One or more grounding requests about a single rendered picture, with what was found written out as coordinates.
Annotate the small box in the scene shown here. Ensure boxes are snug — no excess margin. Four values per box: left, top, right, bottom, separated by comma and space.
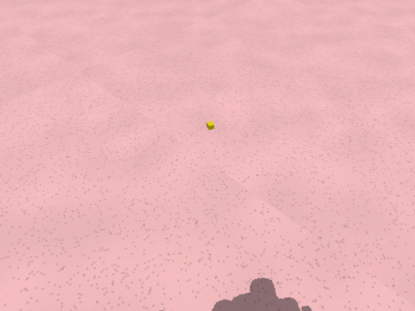
206, 121, 214, 130

